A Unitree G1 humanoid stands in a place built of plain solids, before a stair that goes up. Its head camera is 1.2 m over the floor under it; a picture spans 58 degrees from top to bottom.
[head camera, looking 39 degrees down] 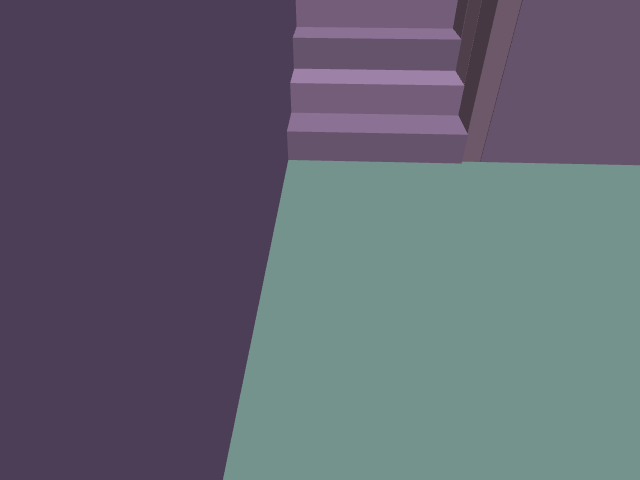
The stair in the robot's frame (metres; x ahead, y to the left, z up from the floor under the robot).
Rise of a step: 0.18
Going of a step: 0.26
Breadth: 0.98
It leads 2 degrees to the right of straight ahead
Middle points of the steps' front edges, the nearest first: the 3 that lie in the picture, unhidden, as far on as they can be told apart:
2.19 -0.31 0.18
2.44 -0.32 0.35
2.69 -0.33 0.53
